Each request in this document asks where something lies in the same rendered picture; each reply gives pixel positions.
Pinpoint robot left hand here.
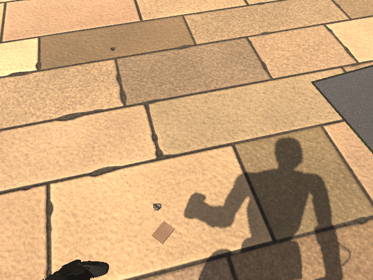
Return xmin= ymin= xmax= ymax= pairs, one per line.
xmin=43 ymin=260 xmax=109 ymax=280

